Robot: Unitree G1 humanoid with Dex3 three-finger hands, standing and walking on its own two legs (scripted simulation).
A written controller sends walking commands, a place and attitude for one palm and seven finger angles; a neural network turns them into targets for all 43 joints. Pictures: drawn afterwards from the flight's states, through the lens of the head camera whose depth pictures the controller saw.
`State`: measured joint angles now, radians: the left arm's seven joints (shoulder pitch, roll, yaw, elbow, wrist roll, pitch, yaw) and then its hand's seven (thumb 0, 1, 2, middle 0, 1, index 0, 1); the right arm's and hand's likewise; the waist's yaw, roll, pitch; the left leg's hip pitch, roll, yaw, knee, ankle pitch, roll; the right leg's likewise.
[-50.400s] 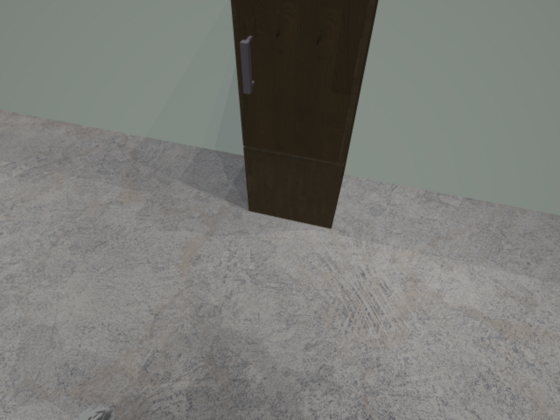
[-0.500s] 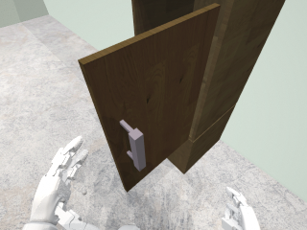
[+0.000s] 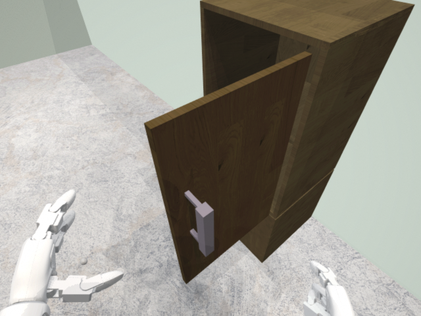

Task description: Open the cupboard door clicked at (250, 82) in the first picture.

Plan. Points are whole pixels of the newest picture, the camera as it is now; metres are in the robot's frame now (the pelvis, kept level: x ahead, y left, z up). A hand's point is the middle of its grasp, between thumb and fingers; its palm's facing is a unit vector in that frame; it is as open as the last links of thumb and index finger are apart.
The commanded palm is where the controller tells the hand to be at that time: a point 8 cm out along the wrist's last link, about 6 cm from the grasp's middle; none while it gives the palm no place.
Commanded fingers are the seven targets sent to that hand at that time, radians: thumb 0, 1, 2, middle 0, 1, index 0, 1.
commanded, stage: draw the hand back to the body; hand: left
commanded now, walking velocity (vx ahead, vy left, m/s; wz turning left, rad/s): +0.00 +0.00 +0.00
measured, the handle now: (198, 224) +0.30 +0.06 +0.01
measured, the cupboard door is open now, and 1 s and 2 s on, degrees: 90 90 90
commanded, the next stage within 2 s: step back with the hand held close in 0.78 s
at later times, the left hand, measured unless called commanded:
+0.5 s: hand (41, 213) +0.20 +0.26 +0.18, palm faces +0.46 -0.79 -0.40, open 8.2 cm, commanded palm +0.15 +0.29 +0.19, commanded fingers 0.00 0.90 0.90 -0.20 -0.30 -0.20 -0.30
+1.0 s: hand (51, 217) +0.20 +0.24 +0.18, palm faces +0.44 -0.79 -0.42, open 7.5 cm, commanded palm +0.14 +0.28 +0.19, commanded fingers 0.00 0.90 0.90 -0.20 -0.30 -0.20 -0.30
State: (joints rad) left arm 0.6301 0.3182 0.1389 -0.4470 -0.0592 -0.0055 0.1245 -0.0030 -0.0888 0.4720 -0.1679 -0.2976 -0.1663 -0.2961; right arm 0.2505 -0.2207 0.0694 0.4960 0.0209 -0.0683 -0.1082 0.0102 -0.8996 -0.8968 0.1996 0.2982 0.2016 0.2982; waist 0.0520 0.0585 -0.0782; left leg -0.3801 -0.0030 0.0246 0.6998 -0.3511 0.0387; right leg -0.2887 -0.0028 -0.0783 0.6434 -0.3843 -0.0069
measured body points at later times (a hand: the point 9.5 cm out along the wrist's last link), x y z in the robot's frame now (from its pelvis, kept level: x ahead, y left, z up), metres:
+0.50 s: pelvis +0.01 -0.01 +0.02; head -0.01 -0.02 +0.47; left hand +0.17 +0.30 +0.20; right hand +0.20 -0.23 -0.06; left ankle +0.01 +0.09 -0.72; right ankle -0.03 -0.11 -0.72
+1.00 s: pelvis +0.00 -0.02 +0.02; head -0.01 -0.04 +0.47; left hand +0.17 +0.28 +0.20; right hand +0.19 -0.24 -0.06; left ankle +0.01 +0.09 -0.72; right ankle -0.03 -0.11 -0.72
